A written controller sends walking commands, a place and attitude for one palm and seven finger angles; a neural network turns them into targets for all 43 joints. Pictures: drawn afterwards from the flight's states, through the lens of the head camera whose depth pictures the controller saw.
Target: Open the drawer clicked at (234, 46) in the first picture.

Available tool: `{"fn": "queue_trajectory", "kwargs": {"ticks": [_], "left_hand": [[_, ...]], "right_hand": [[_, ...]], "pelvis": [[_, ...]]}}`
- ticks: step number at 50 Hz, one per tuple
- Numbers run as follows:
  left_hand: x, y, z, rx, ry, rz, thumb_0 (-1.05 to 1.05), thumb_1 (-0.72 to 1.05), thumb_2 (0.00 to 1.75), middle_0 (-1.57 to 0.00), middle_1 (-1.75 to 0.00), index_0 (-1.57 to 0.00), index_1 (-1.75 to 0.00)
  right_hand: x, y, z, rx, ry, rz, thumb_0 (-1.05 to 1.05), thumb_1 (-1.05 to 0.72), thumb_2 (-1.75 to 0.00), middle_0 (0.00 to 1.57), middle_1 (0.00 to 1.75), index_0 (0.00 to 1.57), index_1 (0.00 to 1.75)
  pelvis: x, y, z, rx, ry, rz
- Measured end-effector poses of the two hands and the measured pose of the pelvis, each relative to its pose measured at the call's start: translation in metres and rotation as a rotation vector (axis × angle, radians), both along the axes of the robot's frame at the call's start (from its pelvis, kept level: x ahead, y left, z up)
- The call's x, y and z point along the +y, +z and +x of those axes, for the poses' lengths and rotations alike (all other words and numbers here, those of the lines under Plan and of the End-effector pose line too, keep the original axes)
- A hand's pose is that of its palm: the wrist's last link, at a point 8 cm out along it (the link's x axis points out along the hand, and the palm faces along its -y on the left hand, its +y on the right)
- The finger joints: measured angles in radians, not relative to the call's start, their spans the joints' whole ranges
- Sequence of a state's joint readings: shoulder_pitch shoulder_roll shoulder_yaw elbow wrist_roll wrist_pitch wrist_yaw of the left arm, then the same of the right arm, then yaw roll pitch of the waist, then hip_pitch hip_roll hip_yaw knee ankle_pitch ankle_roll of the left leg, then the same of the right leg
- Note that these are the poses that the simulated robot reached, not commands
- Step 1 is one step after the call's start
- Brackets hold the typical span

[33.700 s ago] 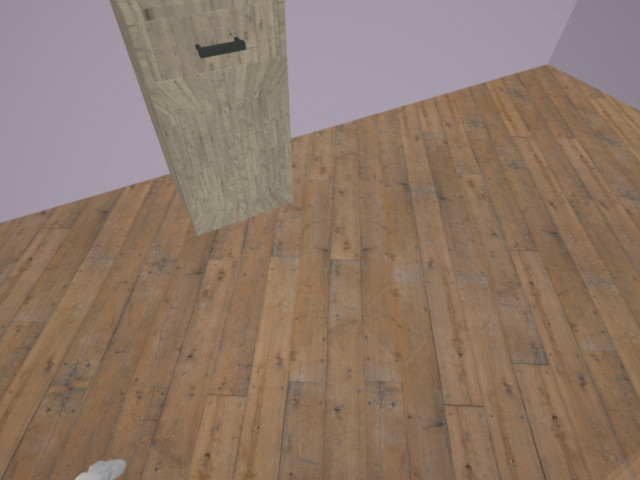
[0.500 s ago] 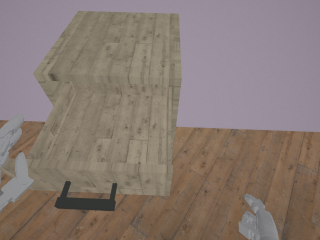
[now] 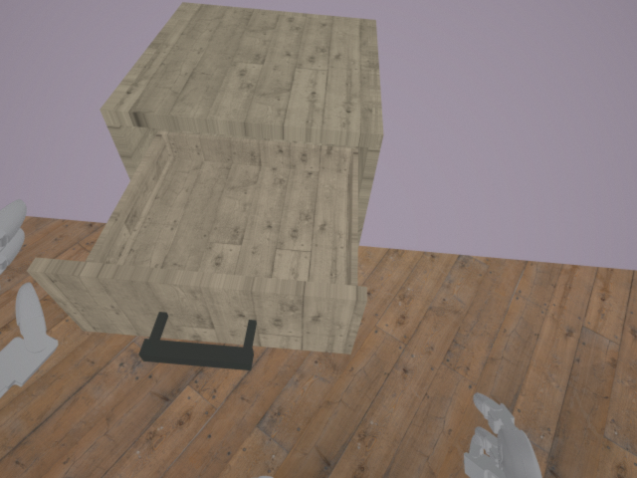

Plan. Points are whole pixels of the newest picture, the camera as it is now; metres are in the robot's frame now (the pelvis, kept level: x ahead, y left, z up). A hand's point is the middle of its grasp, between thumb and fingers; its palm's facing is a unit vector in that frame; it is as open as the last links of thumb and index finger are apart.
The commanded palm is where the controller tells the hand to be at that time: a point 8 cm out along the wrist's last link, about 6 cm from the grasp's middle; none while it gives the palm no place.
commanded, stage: step back with the hand held close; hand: left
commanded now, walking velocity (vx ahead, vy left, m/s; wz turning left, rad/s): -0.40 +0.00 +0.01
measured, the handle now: (202, 339) +0.28 +0.17 +0.00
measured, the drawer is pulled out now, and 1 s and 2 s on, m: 0.29 0.29 0.29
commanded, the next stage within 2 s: stop stepping back and stand still in 0.50 s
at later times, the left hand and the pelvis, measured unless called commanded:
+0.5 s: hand (51, 477) +0.11 +0.20 +0.16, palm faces +0.26 -0.83 -0.49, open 7.4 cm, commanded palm +0.04 +0.24 +0.19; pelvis -0.10 -0.03 +0.01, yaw -3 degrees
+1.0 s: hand out of the picture -0.05 +0.19 +0.17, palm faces +0.37 -0.85 -0.38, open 7.4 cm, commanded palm -0.11 +0.24 +0.19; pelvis -0.24 -0.04 +0.01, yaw -1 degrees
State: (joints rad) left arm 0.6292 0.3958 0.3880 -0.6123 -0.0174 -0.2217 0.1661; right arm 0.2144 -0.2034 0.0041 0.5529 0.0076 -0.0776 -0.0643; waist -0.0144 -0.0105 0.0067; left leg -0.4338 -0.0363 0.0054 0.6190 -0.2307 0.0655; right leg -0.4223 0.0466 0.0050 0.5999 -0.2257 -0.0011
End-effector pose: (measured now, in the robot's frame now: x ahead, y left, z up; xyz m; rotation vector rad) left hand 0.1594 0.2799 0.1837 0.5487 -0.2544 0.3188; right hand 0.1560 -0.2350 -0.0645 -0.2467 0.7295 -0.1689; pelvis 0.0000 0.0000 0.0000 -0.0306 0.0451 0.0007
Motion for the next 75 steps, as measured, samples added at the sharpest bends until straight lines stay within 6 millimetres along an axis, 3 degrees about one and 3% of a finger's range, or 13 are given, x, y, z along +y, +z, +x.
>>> {"fn": "queue_trajectory", "kwargs": {"ticks": [6,14,18,26,30,35,42,47,54,59,64,70,75], "left_hand": [[-0.004,0.005,-0.003,0.000,-0.008,-0.003,0.02,0.89,0.90,-0.21,-0.31,-0.21,-0.31],[-0.055,0.004,-0.014,0.071,-0.176,-0.009,0.02,0.89,0.90,-0.21,-0.31,-0.21,-0.31],[-0.067,0.011,-0.042,0.082,-0.231,0.031,0.02,0.89,0.90,-0.22,-0.31,-0.21,-0.31],[-0.036,-0.004,-0.091,0.087,-0.061,-0.026,0.02,0.89,0.90,-0.22,-0.31,-0.22,-0.31],[-0.035,-0.009,-0.119,0.068,-0.075,-0.059,0.02,0.89,0.90,-0.21,-0.31,-0.21,-0.31],[-0.047,0.009,-0.163,0.032,-0.100,-0.024,0.02,0.89,0.90,-0.21,-0.31,-0.21,-0.31],[-0.055,0.013,-0.220,0.018,-0.026,-0.010,0.02,0.89,0.90,-0.21,-0.31,-0.21,-0.31],[-0.051,0.002,-0.242,0.021,0.023,-0.096,0.02,0.89,0.90,-0.21,-0.31,-0.21,-0.31],[-0.053,0.001,-0.258,0.013,-0.015,-0.048,0.02,0.89,0.90,-0.21,-0.31,-0.21,-0.31],[-0.064,0.014,-0.274,0.020,-0.022,0.037,0.02,0.89,0.90,-0.21,-0.31,-0.21,-0.31],[-0.070,0.009,-0.285,0.003,0.004,0.020,0.02,0.89,0.90,-0.21,-0.31,-0.21,-0.31],[-0.072,0.002,-0.289,0.042,0.026,-0.059,0.02,0.89,0.90,-0.21,-0.31,-0.21,-0.31],[-0.068,-0.003,-0.283,0.036,-0.006,-0.042,0.02,0.89,0.90,-0.21,-0.31,-0.21,-0.31]], "right_hand": [[0.001,-0.001,-0.010,0.004,0.007,0.005,0.01,-0.90,-0.90,0.20,0.30,0.20,0.30],[-0.011,-0.006,-0.038,-0.015,0.006,0.084,0.01,-0.90,-0.90,0.20,0.30,0.20,0.30],[-0.030,-0.002,-0.064,-0.017,-0.061,0.092,0.01,-0.90,-0.90,0.20,0.30,0.20,0.30],[-0.053,0.010,-0.109,0.030,-0.097,-0.039,0.01,-0.91,-0.90,0.20,0.30,0.20,0.30],[-0.046,0.012,-0.129,0.013,-0.065,-0.043,0.01,-0.91,-0.90,0.19,0.30,0.20,0.30],[-0.027,0.013,-0.161,-0.052,-0.009,0.024,0.01,-0.91,-0.90,0.20,0.30,0.20,0.30],[-0.023,-0.009,-0.220,-0.003,0.012,0.108,0.01,-0.90,-0.90,0.20,0.30,0.20,0.30],[-0.041,-0.008,-0.267,0.080,-0.032,0.056,0.01,-0.90,-0.90,0.20,0.30,0.20,0.30],[-0.062,-0.002,-0.301,0.026,-0.089,-0.006,0.01,-0.91,-0.90,0.20,0.30,0.20,0.30],[-0.065,-0.010,-0.310,0.014,-0.074,0.039,0.01,-0.91,-0.90,0.20,0.30,0.20,0.30],[-0.070,-0.026,-0.308,0.071,-0.041,0.061,0.01,-0.91,-0.90,0.20,0.30,0.20,0.30],[-0.071,-0.007,-0.303,0.063,-0.042,0.036,0.01,-0.91,-0.90,0.20,0.30,0.20,0.30],[-0.069,-0.001,-0.286,0.000,-0.001,-0.007,0.01,-0.91,-0.90,0.20,0.30,0.20,0.30]], "pelvis": [[-0.005,0.004,-0.007,0.036,-0.033,0.003],[-0.025,0.007,-0.055,0.023,-0.090,-0.019],[-0.033,0.007,-0.071,0.010,-0.077,-0.012],[-0.029,0.009,-0.104,0.016,-0.038,0.019],[-0.026,0.007,-0.135,-0.002,-0.039,0.044],[-0.032,0.007,-0.172,-0.019,-0.045,0.022],[-0.045,0.004,-0.218,-0.057,-0.029,0.021],[-0.046,0.013,-0.233,-0.029,-0.026,0.051],[-0.046,0.007,-0.260,-0.051,-0.009,0.045],[-0.057,0.005,-0.266,-0.061,-0.007,0.039],[-0.064,0.001,-0.276,-0.073,0.006,0.028],[-0.065,0.013,-0.274,-0.051,0.006,0.055],[-0.056,0.008,-0.273,-0.046,0.025,0.030]]}}
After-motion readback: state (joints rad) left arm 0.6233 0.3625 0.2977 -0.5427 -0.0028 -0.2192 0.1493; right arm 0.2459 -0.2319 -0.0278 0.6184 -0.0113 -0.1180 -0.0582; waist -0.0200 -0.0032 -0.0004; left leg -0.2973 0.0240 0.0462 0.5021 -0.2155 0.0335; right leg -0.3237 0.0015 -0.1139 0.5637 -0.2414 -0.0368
